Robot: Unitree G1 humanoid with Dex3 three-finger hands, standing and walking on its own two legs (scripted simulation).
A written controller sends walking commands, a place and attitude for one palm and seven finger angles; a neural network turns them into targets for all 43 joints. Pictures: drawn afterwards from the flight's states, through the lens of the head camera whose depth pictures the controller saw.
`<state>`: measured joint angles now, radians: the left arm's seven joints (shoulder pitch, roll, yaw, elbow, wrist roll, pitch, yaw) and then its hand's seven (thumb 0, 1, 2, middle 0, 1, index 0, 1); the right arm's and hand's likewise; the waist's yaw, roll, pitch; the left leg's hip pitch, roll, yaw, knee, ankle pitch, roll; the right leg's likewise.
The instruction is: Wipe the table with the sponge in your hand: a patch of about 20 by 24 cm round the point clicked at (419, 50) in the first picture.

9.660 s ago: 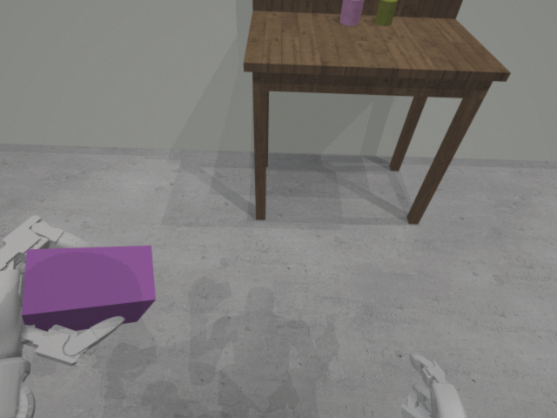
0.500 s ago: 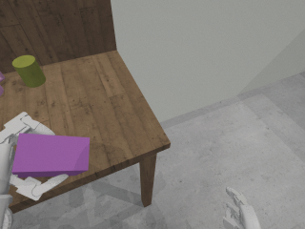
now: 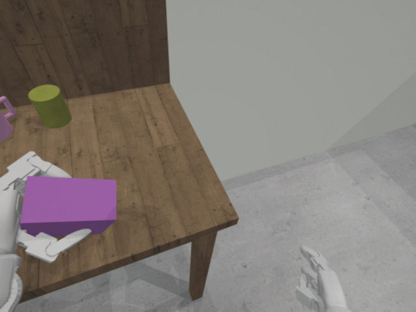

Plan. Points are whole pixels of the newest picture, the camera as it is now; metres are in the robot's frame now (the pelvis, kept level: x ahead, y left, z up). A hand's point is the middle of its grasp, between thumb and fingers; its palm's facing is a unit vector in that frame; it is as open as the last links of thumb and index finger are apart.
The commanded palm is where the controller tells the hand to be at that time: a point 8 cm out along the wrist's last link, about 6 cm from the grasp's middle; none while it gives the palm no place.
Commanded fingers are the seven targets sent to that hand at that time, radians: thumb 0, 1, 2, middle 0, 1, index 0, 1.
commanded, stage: come to a stop and stand still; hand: left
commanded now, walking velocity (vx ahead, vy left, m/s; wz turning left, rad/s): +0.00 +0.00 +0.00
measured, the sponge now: (82, 209) +0.24 +0.22 +0.12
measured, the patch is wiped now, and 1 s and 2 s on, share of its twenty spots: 0.00 0.00 0.00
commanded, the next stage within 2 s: look again from close up in 0.22 s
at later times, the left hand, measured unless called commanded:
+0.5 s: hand (51, 212) +0.22 +0.24 +0.15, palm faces +0.37 -0.85 -0.37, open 10.3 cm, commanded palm +0.16 +0.28 +0.18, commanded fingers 0.00 0.10 1.30 -1.20 -1.60 -1.20 -1.60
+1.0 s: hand (16, 192) +0.23 +0.28 +0.17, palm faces +0.46 -0.78 -0.42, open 10.3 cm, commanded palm +0.14 +0.28 +0.18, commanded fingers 0.00 0.10 1.30 -1.20 -1.60 -1.20 -1.60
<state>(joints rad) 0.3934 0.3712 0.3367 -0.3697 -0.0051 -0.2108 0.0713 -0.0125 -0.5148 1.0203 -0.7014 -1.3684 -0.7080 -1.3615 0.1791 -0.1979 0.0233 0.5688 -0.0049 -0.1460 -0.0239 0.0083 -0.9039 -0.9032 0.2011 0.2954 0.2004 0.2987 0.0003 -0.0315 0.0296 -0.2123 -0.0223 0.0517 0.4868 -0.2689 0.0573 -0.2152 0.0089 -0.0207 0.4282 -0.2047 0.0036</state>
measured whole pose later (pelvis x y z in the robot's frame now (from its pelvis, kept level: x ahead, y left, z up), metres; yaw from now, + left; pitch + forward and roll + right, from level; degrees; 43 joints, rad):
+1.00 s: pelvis -0.02 +0.00 +0.00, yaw +1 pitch -1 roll -1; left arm 0.22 0.46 0.44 -0.31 -0.01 -0.24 0.08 -0.01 -0.51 1.02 -0.70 -1.36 -0.71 -1.36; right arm 0.20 -0.19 0.02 0.60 0.00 -0.15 -0.02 0.01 -0.91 -0.90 0.20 0.30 0.20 0.30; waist 0.04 -0.04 0.08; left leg -0.24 -0.02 0.04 0.48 -0.24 0.05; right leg -0.23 0.01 -0.04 0.42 -0.17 0.00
